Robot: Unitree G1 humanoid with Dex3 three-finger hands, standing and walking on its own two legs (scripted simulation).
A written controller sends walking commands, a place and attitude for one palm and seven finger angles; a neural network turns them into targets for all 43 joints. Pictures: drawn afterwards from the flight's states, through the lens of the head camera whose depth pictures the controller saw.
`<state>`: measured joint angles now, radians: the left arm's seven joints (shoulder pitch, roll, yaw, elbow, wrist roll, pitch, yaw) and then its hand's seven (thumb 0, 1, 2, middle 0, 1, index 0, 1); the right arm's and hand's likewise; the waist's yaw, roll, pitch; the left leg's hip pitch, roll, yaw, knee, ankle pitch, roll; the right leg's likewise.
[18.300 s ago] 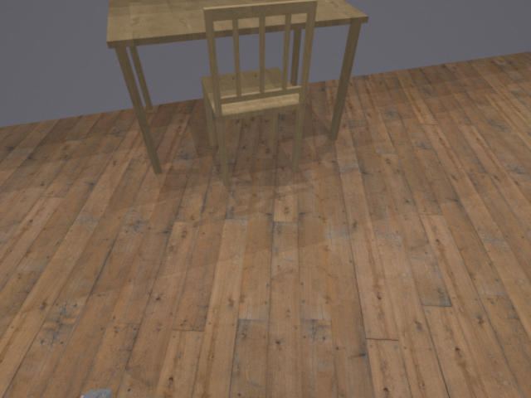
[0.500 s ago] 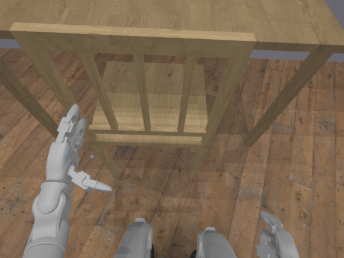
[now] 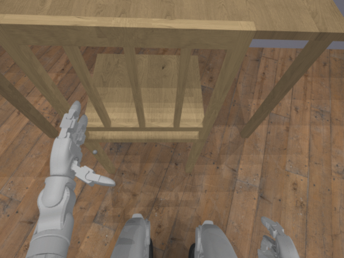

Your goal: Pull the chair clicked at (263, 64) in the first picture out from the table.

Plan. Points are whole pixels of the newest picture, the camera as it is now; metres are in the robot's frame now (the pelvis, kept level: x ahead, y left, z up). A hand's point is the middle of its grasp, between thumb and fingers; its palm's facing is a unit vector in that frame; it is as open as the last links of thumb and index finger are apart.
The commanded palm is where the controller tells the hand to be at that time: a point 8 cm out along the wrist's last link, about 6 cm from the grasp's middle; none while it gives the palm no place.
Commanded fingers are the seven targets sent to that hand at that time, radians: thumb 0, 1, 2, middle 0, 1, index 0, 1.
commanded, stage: aim the fingers beside a spindle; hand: left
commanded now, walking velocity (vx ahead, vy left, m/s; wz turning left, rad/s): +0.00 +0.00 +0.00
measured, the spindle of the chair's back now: (137, 94) +0.49 +0.10 +0.02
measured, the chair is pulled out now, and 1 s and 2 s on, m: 0.00 0.00 0.00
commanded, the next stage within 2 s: none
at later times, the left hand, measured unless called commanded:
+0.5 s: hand (93, 153) +0.33 +0.19 +0.02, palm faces +0.06 -1.00 -0.04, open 16.9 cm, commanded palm +0.31 +0.23 +0.02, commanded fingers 0.00 -0.50 0.30 -0.06 -0.08 -0.06 -0.08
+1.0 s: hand (89, 156) +0.33 +0.19 +0.01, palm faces +0.04 -1.00 -0.03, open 16.9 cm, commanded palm +0.31 +0.24 +0.02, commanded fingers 0.00 -0.50 0.30 -0.06 -0.08 -0.06 -0.08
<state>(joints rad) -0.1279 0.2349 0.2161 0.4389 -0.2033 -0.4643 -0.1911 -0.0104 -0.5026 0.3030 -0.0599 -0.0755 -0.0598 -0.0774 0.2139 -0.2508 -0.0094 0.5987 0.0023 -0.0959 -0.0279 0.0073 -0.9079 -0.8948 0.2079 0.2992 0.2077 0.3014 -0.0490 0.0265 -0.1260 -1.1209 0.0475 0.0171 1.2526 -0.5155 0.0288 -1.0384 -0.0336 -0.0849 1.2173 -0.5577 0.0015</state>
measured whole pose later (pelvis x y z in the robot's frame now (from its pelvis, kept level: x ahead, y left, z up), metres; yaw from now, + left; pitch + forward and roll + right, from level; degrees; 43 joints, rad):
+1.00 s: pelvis +0.00 +0.00 +0.00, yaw +0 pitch +21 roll -3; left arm -0.10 0.25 0.23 0.42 -0.22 -0.49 -0.20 -0.01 -0.50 0.30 -0.06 -0.08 -0.06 -0.08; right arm 0.20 -0.25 0.00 0.60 0.01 -0.09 -0.04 0.01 -0.91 -0.89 0.21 0.30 0.21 0.30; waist -0.05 0.02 -0.13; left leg -1.13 0.05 0.01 1.26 -0.51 0.03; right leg -1.04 -0.03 -0.09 1.22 -0.56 0.00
